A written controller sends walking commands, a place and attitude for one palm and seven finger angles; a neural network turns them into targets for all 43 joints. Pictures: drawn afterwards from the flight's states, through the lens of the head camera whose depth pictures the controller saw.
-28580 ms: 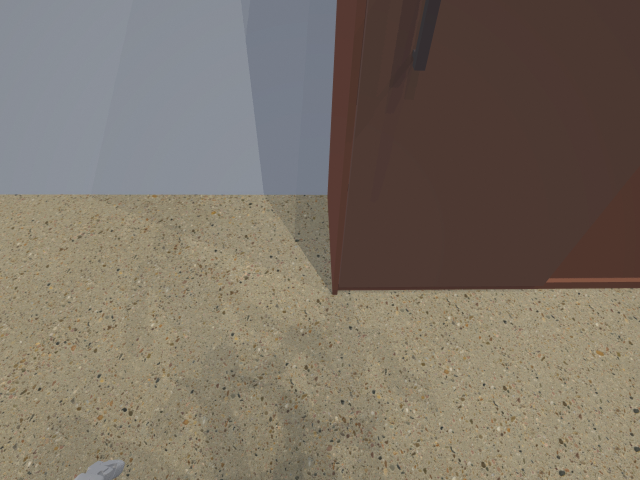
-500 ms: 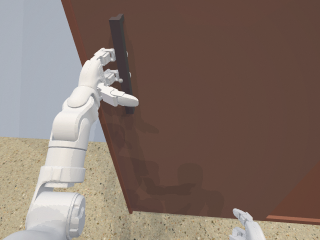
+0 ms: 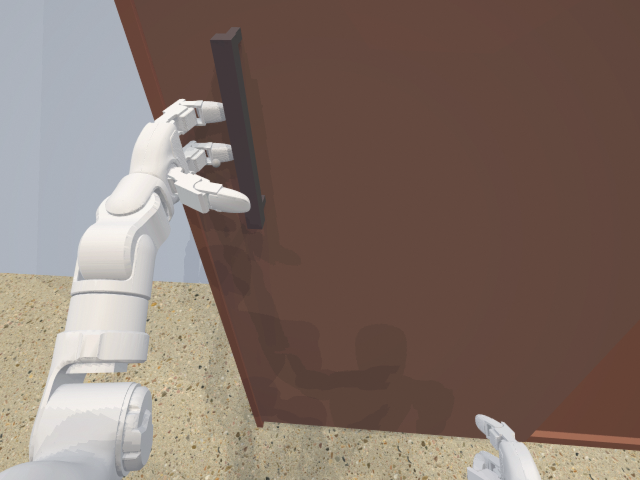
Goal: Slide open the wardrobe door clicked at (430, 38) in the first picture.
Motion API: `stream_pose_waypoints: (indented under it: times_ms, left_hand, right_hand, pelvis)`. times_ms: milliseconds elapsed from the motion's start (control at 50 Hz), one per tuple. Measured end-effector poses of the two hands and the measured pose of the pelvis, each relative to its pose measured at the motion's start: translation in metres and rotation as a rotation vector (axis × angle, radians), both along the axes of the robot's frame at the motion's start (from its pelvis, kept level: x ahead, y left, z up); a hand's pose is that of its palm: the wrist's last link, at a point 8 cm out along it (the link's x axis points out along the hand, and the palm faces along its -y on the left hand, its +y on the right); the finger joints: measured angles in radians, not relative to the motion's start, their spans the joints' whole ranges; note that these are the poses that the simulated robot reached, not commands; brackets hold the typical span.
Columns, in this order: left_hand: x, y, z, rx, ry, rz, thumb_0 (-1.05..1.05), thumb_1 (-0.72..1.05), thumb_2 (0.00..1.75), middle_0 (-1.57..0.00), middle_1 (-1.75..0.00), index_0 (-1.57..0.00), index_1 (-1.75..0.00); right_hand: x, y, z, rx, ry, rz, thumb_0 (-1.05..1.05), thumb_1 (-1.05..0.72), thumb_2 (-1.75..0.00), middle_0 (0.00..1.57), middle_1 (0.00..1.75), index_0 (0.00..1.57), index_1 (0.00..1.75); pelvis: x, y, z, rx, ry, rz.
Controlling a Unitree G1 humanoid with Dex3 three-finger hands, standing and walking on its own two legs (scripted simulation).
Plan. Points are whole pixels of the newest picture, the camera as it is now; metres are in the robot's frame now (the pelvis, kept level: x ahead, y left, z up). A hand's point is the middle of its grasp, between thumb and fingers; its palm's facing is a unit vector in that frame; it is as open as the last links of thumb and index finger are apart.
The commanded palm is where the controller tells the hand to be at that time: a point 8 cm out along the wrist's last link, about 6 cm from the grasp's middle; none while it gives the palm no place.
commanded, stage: move the hooked fingers beside the handle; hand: left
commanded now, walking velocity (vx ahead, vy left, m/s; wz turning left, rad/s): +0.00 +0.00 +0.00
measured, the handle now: (246, 139) +0.45 +0.13 +0.24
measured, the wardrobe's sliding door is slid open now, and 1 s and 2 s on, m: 0.00 0.00 0.00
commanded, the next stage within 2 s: feel for the door with the fingertips in 1.48 s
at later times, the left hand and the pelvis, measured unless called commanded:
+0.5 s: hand (196, 159) +0.39 +0.18 +0.24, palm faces +0.01 -1.00 -0.02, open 14.0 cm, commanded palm +0.37 +0.23 +0.24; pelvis +0.01 +0.01 +0.00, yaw +0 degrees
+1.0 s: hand (188, 159) +0.40 +0.19 +0.24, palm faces +0.02 -1.00 -0.03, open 14.0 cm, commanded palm +0.37 +0.24 +0.24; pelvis +0.01 +0.01 +0.00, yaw +0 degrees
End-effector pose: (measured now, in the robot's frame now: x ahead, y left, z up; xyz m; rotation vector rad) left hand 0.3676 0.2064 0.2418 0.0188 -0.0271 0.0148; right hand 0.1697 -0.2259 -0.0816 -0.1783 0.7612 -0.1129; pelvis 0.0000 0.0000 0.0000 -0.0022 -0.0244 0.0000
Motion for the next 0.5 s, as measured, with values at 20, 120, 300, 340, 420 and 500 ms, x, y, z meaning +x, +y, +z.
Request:
stream_pose_waypoints:
  times_ms: [20,120,300,340,420,500]
  left_hand:
    - [0.001,0.001,0.0,0.001,0.002,0.003,-0.01,-0.5,0.3,-0.3,-1.2,-0.3,-1.2]
    - [0.007,0.006,0.003,-0.001,-0.014,0.004,-0.01,-0.5,0.3,-0.3,-1.2,-0.3,-1.2]
    - [0.009,0.016,0.0,0.002,-0.013,-0.004,-0.01,-0.5,0.3,-0.31,-1.21,-0.3,-1.2]
    - [0.008,0.018,0.0,0.004,-0.02,-0.002,-0.01,-0.5,0.3,-0.31,-1.21,-0.3,-1.2]
    - [0.006,0.02,0.002,0.006,-0.036,-0.003,-0.01,-0.5,0.3,-0.31,-1.21,-0.3,-1.2]
    - [0.004,0.024,0.001,0.004,-0.029,-0.003,-0.01,-0.5,0.3,-0.3,-1.21,-0.3,-1.2]
  right_hand:
    - [0.001,0.0,0.0,0.0,-0.003,0.001,0.01,-0.91,-0.9,0.2,0.3,0.2,0.3]
    - [0.002,0.002,0.001,0.002,-0.007,0.002,0.01,-0.91,-0.9,0.2,0.3,0.2,0.3]
    - [-0.003,0.0,-0.003,0.003,0.015,-0.013,0.01,-0.91,-0.9,0.2,0.3,0.2,0.3]
    - [-0.004,0.0,-0.004,0.002,0.018,-0.016,0.01,-0.91,-0.9,0.2,0.3,0.2,0.3]
    - [-0.003,0.0,-0.004,0.001,0.018,-0.018,0.01,-0.91,-0.9,0.2,0.3,0.2,0.3]
    - [-0.001,0.002,-0.003,0.0,0.012,-0.017,0.01,-0.91,-0.9,0.2,0.3,0.2,0.3]
  pelvis:
    - [0.0,0.0,0.0,0.0,0.001,0.001]
    - [0.001,0.0,0.0,0.0,0.007,0.0]
    - [0.006,0.003,0.0,-0.001,0.015,-0.004]
    - [0.006,0.004,0.0,0.0,0.015,-0.005]
    - [0.008,0.005,0.0,-0.001,0.014,-0.006]
    - [0.008,0.006,-0.001,-0.001,0.013,-0.006]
